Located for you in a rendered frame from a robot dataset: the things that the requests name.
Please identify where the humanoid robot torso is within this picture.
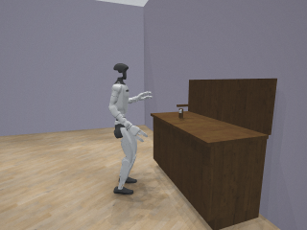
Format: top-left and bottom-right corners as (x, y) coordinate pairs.
(114, 81), (130, 129)

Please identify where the counter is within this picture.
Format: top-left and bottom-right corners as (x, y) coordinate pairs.
(151, 79), (277, 230)

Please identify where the left robot forearm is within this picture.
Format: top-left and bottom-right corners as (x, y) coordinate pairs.
(128, 96), (138, 104)

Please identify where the robot left hand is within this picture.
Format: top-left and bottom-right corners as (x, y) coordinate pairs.
(137, 91), (153, 101)

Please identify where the robot left foot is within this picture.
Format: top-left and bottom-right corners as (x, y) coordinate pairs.
(118, 177), (137, 184)

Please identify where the right robot upper arm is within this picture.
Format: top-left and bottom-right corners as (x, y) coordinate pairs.
(108, 84), (122, 111)

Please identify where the robot right hand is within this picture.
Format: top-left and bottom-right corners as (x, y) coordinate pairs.
(129, 126), (148, 142)

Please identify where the right robot forearm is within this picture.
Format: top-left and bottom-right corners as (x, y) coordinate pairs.
(109, 105), (132, 129)

